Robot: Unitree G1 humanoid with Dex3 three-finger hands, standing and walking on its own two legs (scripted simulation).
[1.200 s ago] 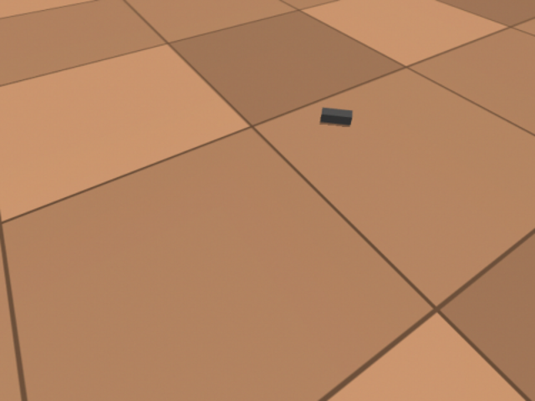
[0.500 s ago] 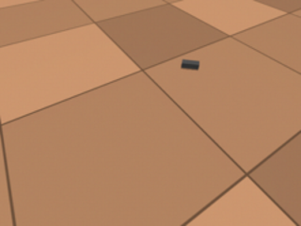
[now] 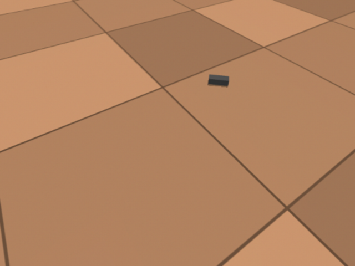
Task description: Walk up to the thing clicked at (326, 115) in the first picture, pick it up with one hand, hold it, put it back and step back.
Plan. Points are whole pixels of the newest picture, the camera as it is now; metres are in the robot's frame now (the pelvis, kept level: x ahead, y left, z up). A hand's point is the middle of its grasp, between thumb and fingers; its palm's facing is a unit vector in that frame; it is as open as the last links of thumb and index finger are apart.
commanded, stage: walk up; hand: left
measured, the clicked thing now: (218, 80) +1.82 -0.37 -0.75
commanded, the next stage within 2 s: none
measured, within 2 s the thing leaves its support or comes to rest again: neither
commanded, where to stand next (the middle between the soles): +1.41 -0.58 m, yaw -5 degrees
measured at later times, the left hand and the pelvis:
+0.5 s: hand (134, 237) +0.22 +0.13 -0.14, palm faces -0.03 -0.94 -0.35, open 7.4 cm; pelvis +0.17 -0.14 -0.01, yaw -6 degrees
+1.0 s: hand (163, 135) +0.58 +0.08 -0.14, palm faces -0.20 -0.92 -0.35, open 7.4 cm; pelvis +0.43 -0.19 -0.01, yaw -9 degrees
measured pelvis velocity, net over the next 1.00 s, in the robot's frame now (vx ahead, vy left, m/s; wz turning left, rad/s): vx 0.43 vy -0.19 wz -0.15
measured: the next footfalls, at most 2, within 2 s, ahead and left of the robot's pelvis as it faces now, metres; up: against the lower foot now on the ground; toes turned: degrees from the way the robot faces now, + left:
right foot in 0.28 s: +0.21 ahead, -0.25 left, +0.00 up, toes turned -9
left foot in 0.72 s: +0.47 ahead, -0.04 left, +0.00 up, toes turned +0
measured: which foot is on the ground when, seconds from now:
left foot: down 0.00-0.30, up 0.32-0.70, down 0.72-1.00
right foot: up 0.00-0.26, down 0.28-0.74, up 0.76-1.00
